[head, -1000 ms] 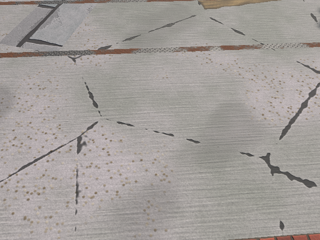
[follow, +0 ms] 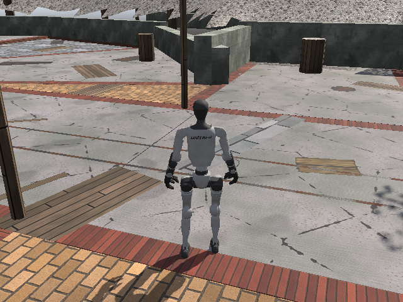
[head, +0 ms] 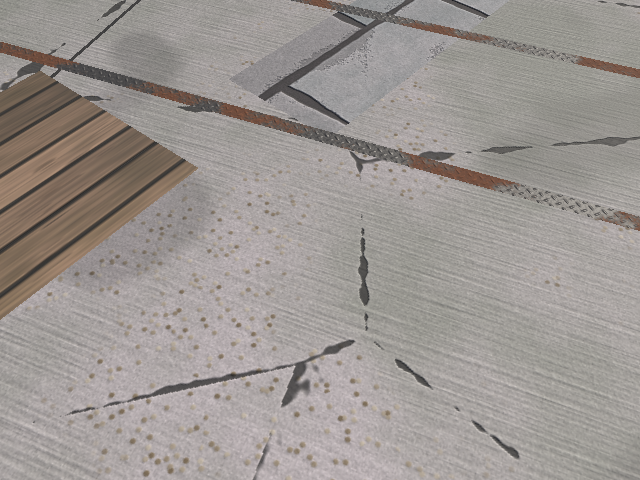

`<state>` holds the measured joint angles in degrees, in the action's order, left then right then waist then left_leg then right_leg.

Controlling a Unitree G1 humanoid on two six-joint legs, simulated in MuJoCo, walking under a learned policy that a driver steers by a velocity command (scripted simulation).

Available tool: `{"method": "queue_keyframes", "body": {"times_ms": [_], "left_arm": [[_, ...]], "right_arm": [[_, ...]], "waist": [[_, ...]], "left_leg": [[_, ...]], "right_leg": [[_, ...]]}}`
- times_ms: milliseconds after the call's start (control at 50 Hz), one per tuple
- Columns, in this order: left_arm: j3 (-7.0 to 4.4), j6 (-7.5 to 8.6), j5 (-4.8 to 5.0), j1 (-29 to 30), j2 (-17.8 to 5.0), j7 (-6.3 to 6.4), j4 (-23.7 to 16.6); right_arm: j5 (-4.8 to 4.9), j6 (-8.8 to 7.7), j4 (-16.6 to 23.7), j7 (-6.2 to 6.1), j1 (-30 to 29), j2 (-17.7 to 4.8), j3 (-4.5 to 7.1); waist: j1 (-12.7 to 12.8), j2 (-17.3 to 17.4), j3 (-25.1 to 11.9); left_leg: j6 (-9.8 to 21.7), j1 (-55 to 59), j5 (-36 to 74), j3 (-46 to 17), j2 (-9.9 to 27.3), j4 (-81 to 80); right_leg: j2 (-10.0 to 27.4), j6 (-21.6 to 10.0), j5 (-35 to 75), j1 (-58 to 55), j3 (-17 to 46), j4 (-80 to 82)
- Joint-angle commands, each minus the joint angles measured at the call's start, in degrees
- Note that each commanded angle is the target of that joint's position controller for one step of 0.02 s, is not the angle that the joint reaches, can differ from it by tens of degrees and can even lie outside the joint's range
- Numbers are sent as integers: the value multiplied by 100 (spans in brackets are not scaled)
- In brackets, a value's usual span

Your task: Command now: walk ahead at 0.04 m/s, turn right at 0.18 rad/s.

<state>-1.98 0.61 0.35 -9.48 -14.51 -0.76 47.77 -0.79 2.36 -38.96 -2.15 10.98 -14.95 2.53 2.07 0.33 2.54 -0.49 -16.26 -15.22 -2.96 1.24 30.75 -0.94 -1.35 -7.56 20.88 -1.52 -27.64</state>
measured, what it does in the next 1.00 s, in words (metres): steps on the spot, turning right: right foot, then left foot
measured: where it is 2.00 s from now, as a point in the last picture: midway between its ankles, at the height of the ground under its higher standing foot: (517, 467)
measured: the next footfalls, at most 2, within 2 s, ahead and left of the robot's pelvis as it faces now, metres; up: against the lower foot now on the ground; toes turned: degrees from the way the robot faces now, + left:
right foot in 0.30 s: +0.04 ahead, -0.12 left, +0.00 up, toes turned -12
left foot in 0.80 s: +0.12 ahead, +0.08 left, +0.00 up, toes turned -33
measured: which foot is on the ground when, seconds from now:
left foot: down 0.00-0.30, up 0.32-0.78, down 0.80-1.00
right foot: down 0.00-0.02, up 0.04-0.28, down 0.30-0.80, up 0.82-1.00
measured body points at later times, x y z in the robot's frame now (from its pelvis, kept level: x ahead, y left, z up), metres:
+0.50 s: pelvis +0.01 -0.04 +0.01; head +0.04 -0.08 +0.46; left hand +0.21 +0.20 -0.08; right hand +0.09 -0.36 -0.10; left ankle +0.03 +0.12 -0.64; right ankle +0.00 -0.12 -0.73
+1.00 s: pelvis +0.06 -0.03 +0.01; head +0.08 -0.01 +0.46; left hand +0.33 +0.14 -0.09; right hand -0.03 -0.30 -0.09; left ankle +0.08 +0.10 -0.73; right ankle +0.01 -0.17 -0.66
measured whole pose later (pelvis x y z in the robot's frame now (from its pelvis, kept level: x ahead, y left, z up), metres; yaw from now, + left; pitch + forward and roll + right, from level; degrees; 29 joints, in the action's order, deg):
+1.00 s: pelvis +0.06 -0.03 +0.01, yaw -30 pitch +2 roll +0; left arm -4.3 0.8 0.5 -12.0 -18.2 0.0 39.5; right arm -0.1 -4.0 -42.7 -1.1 20.3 -14.5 3.8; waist -2.1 -2.5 -1.6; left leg 1.1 -7.7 -14.4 -2.3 -0.3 20.3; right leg -1.5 1.0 -15.2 32.1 5.0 -57.2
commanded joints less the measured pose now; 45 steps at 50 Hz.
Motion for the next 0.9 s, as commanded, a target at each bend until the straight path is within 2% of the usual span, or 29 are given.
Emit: {"method": "queue_keyframes", "body": {"times_ms": [20,40,60,100,120,140,180,220,280,300,320,340,360,380,400,420,460,560,640,700,720,760,780,800,820,840,860,880,900], "left_arm": [[-110,130,33,263,-534,-35,-534],[-157,130,24,378,-699,-7,-493],[-237,102,44,346,-825,4,-484],[-332,-34,43,171,-891,43,-449],[-345,-97,57,77,-809,48,-464],[-318,-143,76,25,-680,44,-487],[-258,-183,92,95,-520,-4,-578],[-256,-197,112,185,-556,-91,-709],[-339,-225,83,-250,-669,-156,-667],[-442,-219,43,-368,-964,-88,-691],[-641,-204,-8,-490,-1892,17,-837],[-553,-90,-226,-814,-1737,-59,-903],[-510,21,-239,-642,-1608,-80,-930],[-488,70,-119,-353,-1465,-34,-950],[-441,50,-5,-135,-1319,28,-990],[-405,6,59,26,-1248,87,-1025],[-383,-65,36,35,-1198,162,-1087],[-430,-161,45,-37,-1272,277,-1184],[-473,-220,23,58,-1329,262,-1294],[-494,-260,32,120,-1341,216,-1365],[-495,-270,55,109,-1326,207,-1380],[-468,-294,110,204,-1260,201,-1422],[-427,-305,123,255,-1174,214,-1425],[-352,-279,98,130,-953,226,-1412],[-209,-235,18,-76,-497,216,-1384],[-309,-117,107,189,-770,216,-1672],[-392,-25,68,222,-1101,226,-1597],[-427,4,54,67,-1182,199,-1440],[-416,7,15,-86,-1085,180,-1278]], "right_arm": [[-92,-10,178,-59,530,-1356,399],[-118,-44,275,-44,293,-1096,360],[-132,-98,358,-65,41,-1052,362],[-67,-227,413,-111,-71,-978,359],[-17,-274,392,-124,-80,-924,344],[33,-284,370,-124,-144,-896,348],[75,-242,357,-118,-251,-937,386],[94,-165,310,-121,-196,-1039,437],[226,-132,214,-117,-184,-1036,449],[166,-164,92,-86,186,-859,418],[-167,-194,376,-55,159,-421,264],[-71,-247,549,-91,-532,-572,280],[69,-240,539,-113,-678,-763,334],[79,-220,466,-151,-630,-815,360],[32,-199,368,-204,-593,-842,384],[18,-181,356,-228,-516,-886,414],[53,-195,313,-187,-337,-756,399],[58,-245,343,-134,-495,-583,332],[89,-322,360,-45,-561,-626,339],[124,-415,363,25,-507,-679,362],[143,-448,353,55,-421,-701,370],[192,-507,318,112,-254,-682,385],[202,-538,229,130,-12,-645,394],[156,-562,180,118,220,-770,429],[20,-572,180,96,613,-975,434],[-186,-610,77,182,765,-1503,552],[-124,-693,176,187,419,-1224,497],[0,-719,182,141,253,-928,406],[61,-725,185,116,262,-819,357]], "waist": [[-94,941,-569],[-209,1188,-414],[-208,1292,-284],[-255,1231,-250],[-203,1051,-289],[-171,883,-326],[-224,830,-464],[-323,945,-624],[-98,776,-747],[-143,51,-785],[-304,-1908,-792],[259,-1435,-1269],[192,-840,-1050],[43,-580,-860],[-26,-410,-775],[-139,-476,-744],[-222,-607,-847],[-112,-688,-791],[-53,-856,-627],[-31,-922,-664],[-42,-910,-797],[-184,-930,-741],[-350,-899,-683],[-407,-631,-734],[-404,353,-1024],[-365,1428,-353],[-268,1104,74],[-189,939,167],[-177,804,67]], "left_leg": [[841,802,16,-924,1140,-943],[1003,295,-256,-1109,1313,-1314],[1054,199,6,-1128,1427,-1323],[1242,386,1626,-1110,1735,-1191],[1292,570,2396,-994,1809,-1040],[1256,727,2784,-797,1754,-920],[1139,842,2998,-410,1602,-743],[1096,951,3028,-244,1589,-571],[712,637,2302,147,1425,103],[265,69,1263,595,1080,976],[-456,-1769,-1955,1026,214,2861],[-435,-2185,-2760,-7,-173,3830],[-356,-2367,-2412,-214,-62,4215],[-296,-2474,-1897,-240,31,4135],[-300,-2495,-1484,-280,111,3950],[-321,-2250,-1174,-309,128,3772],[-376,-1947,-756,-224,-43,3636],[-502,-1768,-403,-275,-172,2259],[-478,-1250,-444,-308,-273,1478],[-397,-889,-571,-316,-362,979],[-343,-709,-555,-296,-379,743],[-174,-96,-258,-166,-419,-88],[-50,457,111,-37,-373,-723],[159,1215,43,-337,89,-975],[565,1842,-890,-1557,1229,-1355],[1313,1361,-2188,-3376,1934,-1992],[1468,1070,-2671,-3418,1987,-2099],[1287,1103,-2472,-2895,1704,-2101],[1106,1259,-2134,-2461,1446,-2093]], "right_leg": [[141,-48,-1551,672,361,27],[-21,115,-1408,419,89,-661],[-55,136,-1499,505,20,-1338],[73,214,-2158,954,163,-2552],[174,255,-2320,1135,261,-2902],[238,299,-2280,1206,246,-2883],[295,359,-1962,948,50,-2385],[209,355,-1667,599,-178,-1811],[-114,94,-397,-460,-466,-255],[132,-137,915,-1150,214,272],[1838,-1074,3689,-2128,2656,365],[2395,-2033,3767,-2025,3445,616],[2167,-1953,3315,-1975,3011,618],[1850,-1630,2796,-1878,2601,562],[1648,-1379,2436,-1792,2381,562],[1468,-1255,2246,-1551,2203,622],[1242,-1197,2050,-1409,2046,707],[1081,-1164,908,-1419,2252,800],[983,-1169,44,-968,2641,862],[954,-1159,244,-955,2987,748],[917,-1145,-173,-989,3102,762],[698,-1031,-1539,-659,3240,799],[526,-884,-2134,-335,3130,709],[269,-617,-2662,260,2844,284],[-335,-242,-2970,851,1902,-1348],[-744,-157,-2763,2141,1250,-2332],[-289,-77,-2280,2383,1407,-2986],[-217,6,-1798,2448,1355,-3174],[-147,119,-1502,2396,1225,-3265]]}}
